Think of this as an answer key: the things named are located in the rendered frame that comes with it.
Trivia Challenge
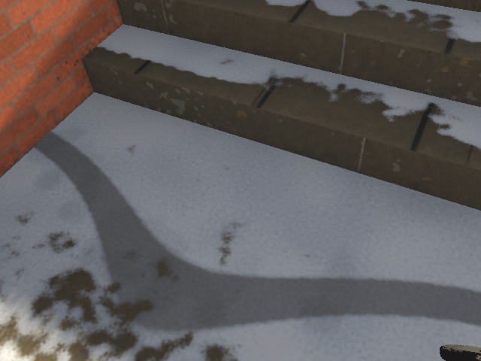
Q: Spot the right robot hand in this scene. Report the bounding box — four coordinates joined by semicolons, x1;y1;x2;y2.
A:
440;344;481;361

